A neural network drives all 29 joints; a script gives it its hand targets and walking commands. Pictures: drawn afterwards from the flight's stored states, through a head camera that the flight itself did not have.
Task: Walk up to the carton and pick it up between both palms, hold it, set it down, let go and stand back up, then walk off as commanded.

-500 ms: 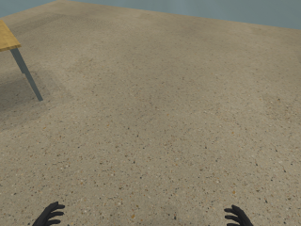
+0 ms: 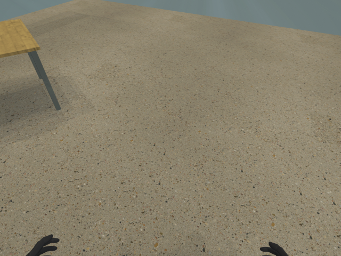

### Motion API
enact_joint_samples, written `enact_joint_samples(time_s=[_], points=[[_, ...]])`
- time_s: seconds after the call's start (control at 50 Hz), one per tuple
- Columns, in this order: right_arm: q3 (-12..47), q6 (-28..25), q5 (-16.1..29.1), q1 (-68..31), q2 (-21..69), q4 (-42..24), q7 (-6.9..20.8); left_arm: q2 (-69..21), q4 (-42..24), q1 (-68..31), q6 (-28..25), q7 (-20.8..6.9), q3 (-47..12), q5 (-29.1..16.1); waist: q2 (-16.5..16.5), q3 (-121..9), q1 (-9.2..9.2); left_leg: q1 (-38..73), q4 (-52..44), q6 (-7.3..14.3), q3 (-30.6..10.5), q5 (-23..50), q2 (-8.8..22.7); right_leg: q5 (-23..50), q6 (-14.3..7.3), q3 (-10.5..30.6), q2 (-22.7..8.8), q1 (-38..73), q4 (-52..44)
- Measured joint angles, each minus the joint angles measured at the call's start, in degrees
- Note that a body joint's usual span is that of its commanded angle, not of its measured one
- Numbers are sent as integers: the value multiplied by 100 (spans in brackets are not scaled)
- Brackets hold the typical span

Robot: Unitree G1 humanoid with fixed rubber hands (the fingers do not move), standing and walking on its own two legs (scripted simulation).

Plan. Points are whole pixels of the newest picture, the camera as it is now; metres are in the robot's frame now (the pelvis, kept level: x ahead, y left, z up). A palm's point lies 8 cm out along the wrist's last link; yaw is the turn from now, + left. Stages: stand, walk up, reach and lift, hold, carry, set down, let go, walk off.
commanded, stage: walk up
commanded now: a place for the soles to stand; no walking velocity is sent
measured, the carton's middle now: out of the picture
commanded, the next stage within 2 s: none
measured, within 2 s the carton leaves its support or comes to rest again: neither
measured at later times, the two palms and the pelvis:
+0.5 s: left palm out of the picture +0.18 +0.51 -0.07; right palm (213, 219) +0.24 -0.12 -0.04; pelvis +0.12 +0.18 +0.01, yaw +12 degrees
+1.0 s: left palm out of the picture +0.30 +0.61 -0.07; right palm (162, 154) +0.47 +0.01 -0.07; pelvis +0.28 +0.27 -0.01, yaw +16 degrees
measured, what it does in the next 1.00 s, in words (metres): walks ahead, turning left: left foot, then right foot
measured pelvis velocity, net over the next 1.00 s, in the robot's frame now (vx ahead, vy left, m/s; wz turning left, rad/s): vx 0.28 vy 0.27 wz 0.29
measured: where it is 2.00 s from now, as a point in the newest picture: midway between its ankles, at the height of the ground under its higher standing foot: (82, 218)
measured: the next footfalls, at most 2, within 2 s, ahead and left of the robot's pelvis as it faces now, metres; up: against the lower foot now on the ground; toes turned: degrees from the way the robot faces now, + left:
left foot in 0.24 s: +0.14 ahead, +0.23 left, +0.00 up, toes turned +11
right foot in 0.80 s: +0.38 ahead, +0.11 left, +0.00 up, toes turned +8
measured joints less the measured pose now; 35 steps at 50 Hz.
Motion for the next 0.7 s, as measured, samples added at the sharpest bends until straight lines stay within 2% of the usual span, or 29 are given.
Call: enact_joint_samples(time_s=[0.04,0.14,0.2,0.24,0.26,0.28,0.32,0.38,0.46,0.56,0.64,0.7], points=[[-83,71,-8,13,-112,-34,124,170,0,184,-19,62,-2,1,6,54,-4,-165,318,-21,-9,-7,56,-75,0,-57,-144,109,-1],[-216,190,-8,13,-279,-157,277,513,-1,582,-44,100,16,1,48,130,-4,-260,301,-13,-12,-9,366,-344,0,-258,-393,422,-1],[-256,195,-8,13,-319,-212,337,590,-5,638,-50,115,50,8,55,-20,-6,-265,-231,20,-14,-60,493,-513,0,-407,-559,493,-2],[-260,167,-7,29,-321,-217,344,624,-5,639,-53,114,52,8,62,-175,-10,-169,-1021,106,-19,-74,498,-627,8,-535,-682,493,46],[-249,101,-7,12,-318,-215,344,646,1,639,-54,114,52,8,20,-142,-26,-116,-1129,99,-3,212,421,-695,7,-535,-794,475,285],[-202,30,-8,-2,-316,-211,312,643,5,636,-54,106,56,8,-40,-59,-61,-101,-933,118,2,200,310,-888,7,-424,-843,389,816],[-77,-23,-5,116,-317,-208,242,556,1,612,-46,92,57,8,-106,-95,-87,-37,-845,206,-6,-9,152,-1294,8,-275,-746,-69,1972],[-13,-23,-3,344,-319,-212,125,434,-6,530,-45,41,57,8,-135,-76,-112,405,-1472,308,0,161,32,-870,8,-255,-523,-658,2559],[-18,-68,-3,669,-318,-211,3,433,-5,477,-45,-29,59,8,-178,76,-176,1104,-2351,478,1,330,-176,-335,8,-251,-485,-1174,2559],[-18,-95,-3,1026,-317,-211,-76,434,-6,410,-45,-49,59,8,-182,300,-198,1768,-2909,619,4,311,-389,30,8,-248,-461,-1504,2512],[-18,-95,-3,1243,-317,-211,-175,435,-9,316,-45,-53,59,8,-185,377,-281,2148,-3166,680,5,185,-514,262,8,-244,-367,-1537,2039],[-18,-95,-3,1406,-316,-212,-213,427,-10,109,-45,-53,59,8,-189,307,-348,2196,-3206,694,8,36,-621,359,8,-242,-273,-1534,1206]])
